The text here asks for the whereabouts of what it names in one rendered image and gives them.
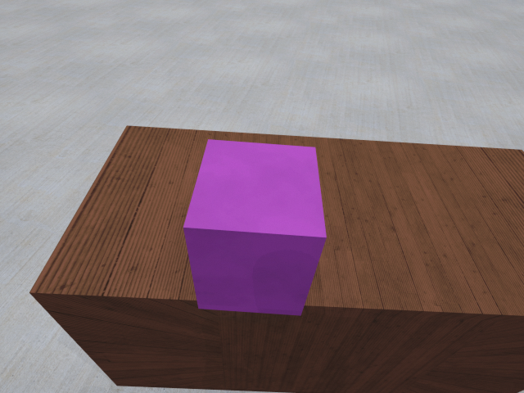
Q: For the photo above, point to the pedestal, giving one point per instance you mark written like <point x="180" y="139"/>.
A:
<point x="419" y="287"/>

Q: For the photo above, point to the carton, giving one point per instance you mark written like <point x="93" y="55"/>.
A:
<point x="255" y="227"/>

